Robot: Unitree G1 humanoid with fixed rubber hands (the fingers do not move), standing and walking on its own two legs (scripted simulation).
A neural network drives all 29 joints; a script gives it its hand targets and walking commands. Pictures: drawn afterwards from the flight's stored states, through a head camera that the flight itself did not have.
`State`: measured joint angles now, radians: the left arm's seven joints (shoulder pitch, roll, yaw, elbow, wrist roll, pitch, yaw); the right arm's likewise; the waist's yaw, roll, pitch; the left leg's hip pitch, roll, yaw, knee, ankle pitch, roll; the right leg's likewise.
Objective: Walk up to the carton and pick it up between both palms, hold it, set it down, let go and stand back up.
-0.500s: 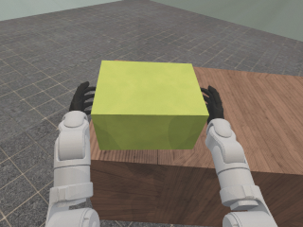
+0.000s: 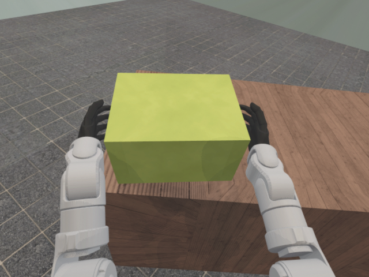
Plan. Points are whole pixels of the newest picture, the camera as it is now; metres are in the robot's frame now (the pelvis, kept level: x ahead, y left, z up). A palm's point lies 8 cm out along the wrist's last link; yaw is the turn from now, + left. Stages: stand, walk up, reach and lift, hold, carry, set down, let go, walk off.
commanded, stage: hold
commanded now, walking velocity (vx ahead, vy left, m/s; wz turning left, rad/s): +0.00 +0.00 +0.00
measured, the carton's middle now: (175, 127) +0.41 +0.01 +0.14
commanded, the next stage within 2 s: none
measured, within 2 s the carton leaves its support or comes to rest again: neither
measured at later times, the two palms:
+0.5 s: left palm (91, 137) +0.35 +0.18 +0.16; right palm (258, 140) +0.35 -0.16 +0.16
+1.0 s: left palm (91, 139) +0.35 +0.18 +0.16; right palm (258, 142) +0.35 -0.16 +0.16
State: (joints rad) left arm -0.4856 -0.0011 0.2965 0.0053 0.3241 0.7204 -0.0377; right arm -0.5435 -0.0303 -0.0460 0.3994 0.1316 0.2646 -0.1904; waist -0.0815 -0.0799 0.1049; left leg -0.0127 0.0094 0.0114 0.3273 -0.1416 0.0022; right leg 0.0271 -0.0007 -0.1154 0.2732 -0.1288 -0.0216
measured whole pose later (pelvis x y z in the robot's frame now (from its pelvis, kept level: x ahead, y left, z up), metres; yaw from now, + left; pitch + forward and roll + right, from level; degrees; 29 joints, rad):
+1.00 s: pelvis +0.00 +0.00 +0.00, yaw -1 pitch -10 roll +0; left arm -0.50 -0.01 0.31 0.03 0.32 0.72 -0.04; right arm -0.55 -0.03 -0.06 0.41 0.10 0.24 -0.17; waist -0.07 -0.07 0.11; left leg -0.01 0.01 0.02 0.31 -0.13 0.01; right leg 0.02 0.00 -0.10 0.28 -0.13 -0.02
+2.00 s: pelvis +0.00 +0.00 +0.00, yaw +0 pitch -9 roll +0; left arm -0.52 0.00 0.31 0.06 0.31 0.71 -0.03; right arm -0.57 -0.02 -0.08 0.43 0.09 0.25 -0.17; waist -0.07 -0.08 0.09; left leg -0.03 0.00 0.01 0.30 -0.12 0.00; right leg 0.00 -0.01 -0.11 0.28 -0.12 -0.02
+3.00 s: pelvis +0.00 +0.00 +0.00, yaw +0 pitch -9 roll +0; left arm -0.51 -0.01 0.30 0.04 0.32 0.71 -0.03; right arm -0.55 -0.03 -0.07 0.41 0.11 0.25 -0.18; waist -0.08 -0.08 0.10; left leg -0.02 0.00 0.01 0.31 -0.14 0.00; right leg 0.01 -0.01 -0.12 0.28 -0.13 -0.02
